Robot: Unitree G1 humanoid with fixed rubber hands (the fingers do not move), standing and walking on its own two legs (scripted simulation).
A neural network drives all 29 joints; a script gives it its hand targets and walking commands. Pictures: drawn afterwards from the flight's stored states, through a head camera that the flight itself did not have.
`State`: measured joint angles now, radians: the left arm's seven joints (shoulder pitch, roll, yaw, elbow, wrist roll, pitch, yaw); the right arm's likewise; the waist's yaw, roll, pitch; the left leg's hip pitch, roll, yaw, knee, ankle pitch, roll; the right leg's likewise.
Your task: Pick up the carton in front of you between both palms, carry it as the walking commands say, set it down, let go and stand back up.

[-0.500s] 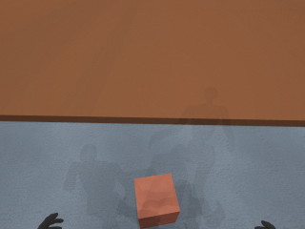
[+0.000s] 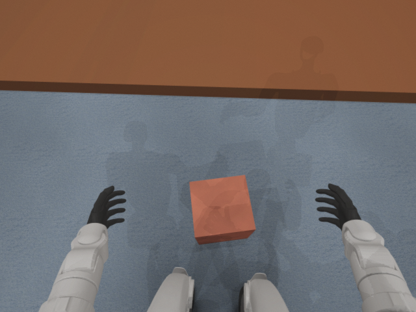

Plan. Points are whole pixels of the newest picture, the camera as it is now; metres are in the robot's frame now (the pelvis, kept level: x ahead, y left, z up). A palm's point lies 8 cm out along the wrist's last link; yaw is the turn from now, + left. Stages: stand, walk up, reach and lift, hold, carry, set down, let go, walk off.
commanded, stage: reach and lift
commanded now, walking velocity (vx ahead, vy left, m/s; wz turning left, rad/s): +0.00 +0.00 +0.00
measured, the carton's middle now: (220, 212) +0.43 +0.01 -0.58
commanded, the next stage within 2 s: none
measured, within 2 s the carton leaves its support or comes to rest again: neither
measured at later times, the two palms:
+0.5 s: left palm (146, 179) +0.41 +0.20 -0.16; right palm (299, 159) +0.48 -0.18 -0.16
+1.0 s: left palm (161, 205) +0.40 +0.20 -0.39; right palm (277, 194) +0.46 -0.18 -0.40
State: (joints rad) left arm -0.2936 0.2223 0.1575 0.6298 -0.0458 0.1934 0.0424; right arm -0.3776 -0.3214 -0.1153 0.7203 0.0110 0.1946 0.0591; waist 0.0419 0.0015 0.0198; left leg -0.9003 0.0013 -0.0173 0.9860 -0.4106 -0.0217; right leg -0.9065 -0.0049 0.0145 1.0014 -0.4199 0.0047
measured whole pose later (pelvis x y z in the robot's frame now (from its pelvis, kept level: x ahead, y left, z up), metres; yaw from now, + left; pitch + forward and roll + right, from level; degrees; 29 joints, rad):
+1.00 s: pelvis -0.07 -0.01 -0.24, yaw +3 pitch +50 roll +4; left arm -1.01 0.16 0.27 0.78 -0.15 0.05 0.15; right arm -1.19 -0.40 -0.08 0.96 0.10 0.07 -0.04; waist 0.07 0.00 0.00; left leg -2.16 -0.04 -0.03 1.79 -0.51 -0.07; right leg -2.18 0.04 0.07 1.83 -0.53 0.02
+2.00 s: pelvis -0.09 -0.01 -0.33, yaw +4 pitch +39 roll +3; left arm -1.38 0.16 0.20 1.15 -0.22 -0.02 0.22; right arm -1.53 -0.37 0.08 1.31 0.18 0.01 -0.09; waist 0.05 0.05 0.28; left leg -2.29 -0.07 -0.03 2.11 -0.52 -0.08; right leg -2.31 0.02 0.06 2.16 -0.54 0.01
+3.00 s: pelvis -0.07 +0.00 -0.16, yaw -1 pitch +39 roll +1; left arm -0.79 -0.09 0.45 0.58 0.13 0.32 0.09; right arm -0.88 -0.03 -0.31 0.73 -0.15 0.32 -0.06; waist 0.03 0.01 -0.21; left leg -1.79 -0.11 -0.10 1.62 -0.52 -0.08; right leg -1.81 0.12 0.10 1.63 -0.51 0.05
